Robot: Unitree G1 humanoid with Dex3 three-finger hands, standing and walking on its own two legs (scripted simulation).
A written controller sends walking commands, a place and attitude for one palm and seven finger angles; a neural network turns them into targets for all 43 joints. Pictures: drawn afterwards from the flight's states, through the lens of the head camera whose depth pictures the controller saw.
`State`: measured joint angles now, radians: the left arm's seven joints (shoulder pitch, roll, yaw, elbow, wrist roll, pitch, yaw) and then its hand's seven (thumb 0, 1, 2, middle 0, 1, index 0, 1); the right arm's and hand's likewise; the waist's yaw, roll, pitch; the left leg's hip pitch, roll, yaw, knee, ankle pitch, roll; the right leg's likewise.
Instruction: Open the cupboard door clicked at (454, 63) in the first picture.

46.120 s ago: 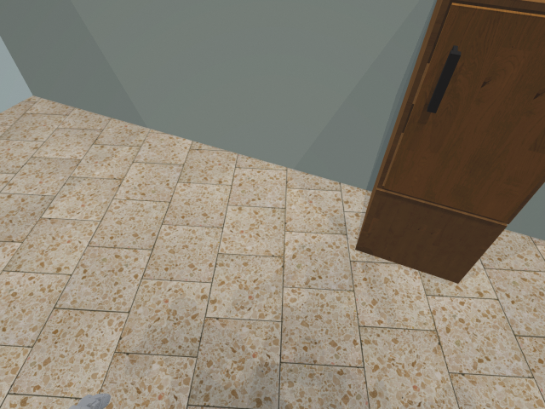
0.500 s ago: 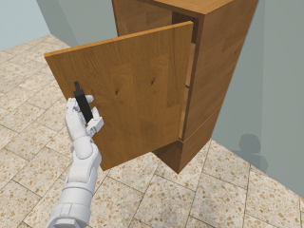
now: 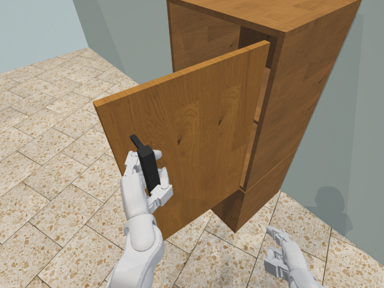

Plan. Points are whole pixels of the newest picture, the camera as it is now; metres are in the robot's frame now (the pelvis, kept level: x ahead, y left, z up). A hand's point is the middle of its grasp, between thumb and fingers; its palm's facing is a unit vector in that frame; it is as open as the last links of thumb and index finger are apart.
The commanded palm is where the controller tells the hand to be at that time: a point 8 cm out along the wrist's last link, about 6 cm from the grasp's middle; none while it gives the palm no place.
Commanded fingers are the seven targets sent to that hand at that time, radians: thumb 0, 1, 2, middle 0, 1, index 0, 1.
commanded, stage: open thumb and fingers to let go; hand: left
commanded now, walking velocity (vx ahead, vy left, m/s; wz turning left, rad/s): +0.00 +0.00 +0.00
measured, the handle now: (146, 169) +0.32 +0.13 +0.10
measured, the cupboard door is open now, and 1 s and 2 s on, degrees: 85 86 87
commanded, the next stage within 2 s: slide the hand sideways off the handle in 0.72 s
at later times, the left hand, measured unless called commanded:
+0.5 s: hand (163, 192) +0.27 +0.08 +0.11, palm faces +0.38 -0.92 +0.01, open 13.7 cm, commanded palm +0.22 +0.12 +0.10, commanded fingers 0.00 -0.50 0.30 -0.22 -0.75 -0.22 -0.75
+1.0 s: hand (157, 204) +0.24 +0.09 +0.10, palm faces -0.04 -0.99 -0.09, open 16.2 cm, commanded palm +0.22 +0.13 +0.10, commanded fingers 0.00 -0.50 0.30 -0.15 -0.30 -0.15 -0.30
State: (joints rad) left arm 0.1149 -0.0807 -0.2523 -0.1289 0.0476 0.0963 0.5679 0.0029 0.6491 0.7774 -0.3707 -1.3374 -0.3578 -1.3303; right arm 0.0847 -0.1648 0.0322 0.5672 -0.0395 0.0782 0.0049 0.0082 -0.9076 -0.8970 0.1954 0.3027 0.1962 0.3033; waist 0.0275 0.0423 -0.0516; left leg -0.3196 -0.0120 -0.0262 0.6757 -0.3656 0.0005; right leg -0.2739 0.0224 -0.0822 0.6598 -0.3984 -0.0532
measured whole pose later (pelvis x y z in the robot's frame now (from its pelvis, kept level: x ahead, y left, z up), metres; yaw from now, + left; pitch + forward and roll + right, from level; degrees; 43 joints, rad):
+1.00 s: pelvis -0.02 +0.01 +0.00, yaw -1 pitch -2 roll +0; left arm 0.11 0.10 -0.20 -0.07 -0.03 -0.05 0.11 -0.01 -0.50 0.30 -0.19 -0.39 -0.14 -0.37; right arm 0.18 -0.18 0.05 0.55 0.00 0.08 -0.03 0.01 -0.91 -0.90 0.20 0.30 0.20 0.30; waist 0.03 0.03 -0.02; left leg -0.30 -0.02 -0.01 0.65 -0.32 0.02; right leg -0.26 0.01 -0.07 0.65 -0.36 -0.04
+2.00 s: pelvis -0.01 +0.00 -0.01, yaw -1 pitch +2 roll -1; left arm 0.55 0.22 0.12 -0.33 -0.27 -0.15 -0.18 -0.01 -0.50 0.30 -0.15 -0.30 -0.16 -0.30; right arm 0.26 -0.24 0.04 0.52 0.04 -0.13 -0.06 0.01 -0.91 -0.90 0.20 0.30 0.20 0.30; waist 0.03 0.05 -0.07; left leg -0.42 0.00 -0.03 0.77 -0.39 0.00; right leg -0.37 0.04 -0.08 0.73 -0.41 -0.06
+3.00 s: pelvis +0.00 +0.03 +0.02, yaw -1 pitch -3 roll -1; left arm 0.53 0.32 0.20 -0.44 -0.06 -0.06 0.11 0.00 0.04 0.53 -0.18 -0.30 -0.18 -0.30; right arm 0.23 -0.22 0.06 0.61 0.00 -0.13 -0.09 0.01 -0.90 -0.90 0.20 0.30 0.20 0.30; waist 0.06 0.05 0.01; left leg -0.16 -0.03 0.01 0.50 -0.28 0.03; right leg -0.12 0.01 -0.05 0.46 -0.29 -0.02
